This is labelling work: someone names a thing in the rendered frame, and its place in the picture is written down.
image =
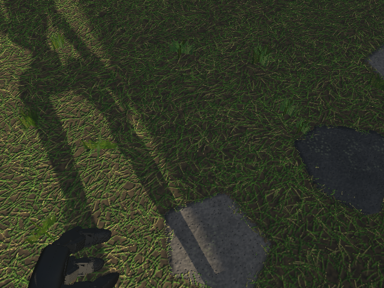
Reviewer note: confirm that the robot left hand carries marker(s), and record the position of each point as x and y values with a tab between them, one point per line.
55	267

